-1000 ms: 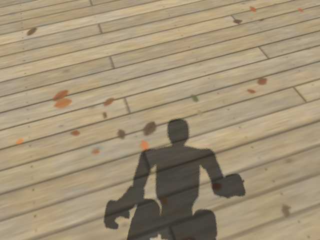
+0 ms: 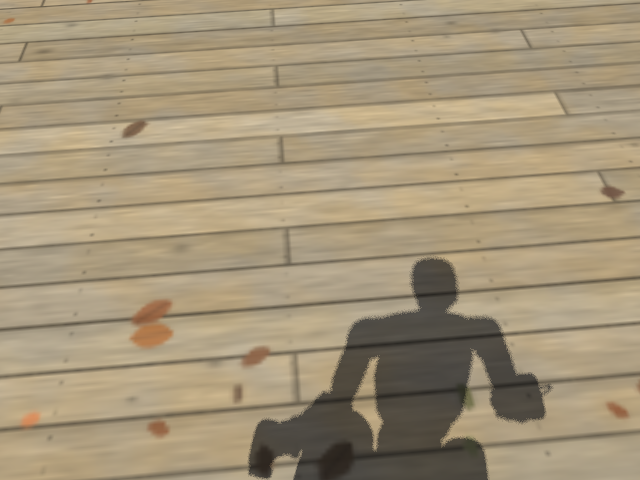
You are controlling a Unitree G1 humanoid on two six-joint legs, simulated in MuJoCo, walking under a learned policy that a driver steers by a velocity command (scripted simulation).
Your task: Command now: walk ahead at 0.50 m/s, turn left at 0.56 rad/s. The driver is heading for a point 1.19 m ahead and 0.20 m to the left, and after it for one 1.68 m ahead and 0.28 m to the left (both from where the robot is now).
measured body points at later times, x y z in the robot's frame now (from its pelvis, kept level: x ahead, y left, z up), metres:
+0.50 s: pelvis +0.27 +0.08 +0.00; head +0.30 +0.10 +0.45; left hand +0.39 +0.38 -0.08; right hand +0.42 -0.18 -0.10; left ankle +0.23 +0.14 -0.74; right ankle +0.47 -0.07 -0.68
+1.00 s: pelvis +0.54 +0.11 +0.00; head +0.57 +0.11 +0.45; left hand +0.46 +0.37 -0.12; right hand +0.81 -0.05 -0.09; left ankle +0.60 +0.31 -0.69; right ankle +0.55 +0.00 -0.74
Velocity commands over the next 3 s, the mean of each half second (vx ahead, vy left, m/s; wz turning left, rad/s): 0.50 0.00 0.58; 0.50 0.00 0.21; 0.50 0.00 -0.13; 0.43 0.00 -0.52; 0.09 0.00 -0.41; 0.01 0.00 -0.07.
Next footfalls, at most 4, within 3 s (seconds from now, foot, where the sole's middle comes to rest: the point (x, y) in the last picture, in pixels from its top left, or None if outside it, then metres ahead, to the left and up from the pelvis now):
0.20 left None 0.27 0.15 -0.78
0.68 right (352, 432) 0.58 0.02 -0.78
1.20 left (211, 356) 0.75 0.35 -0.78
1.74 right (284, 242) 1.10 0.22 -0.78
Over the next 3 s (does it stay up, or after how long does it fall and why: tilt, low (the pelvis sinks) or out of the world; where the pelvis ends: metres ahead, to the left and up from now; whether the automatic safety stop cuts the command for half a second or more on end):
stays up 1.20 0.29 -0.01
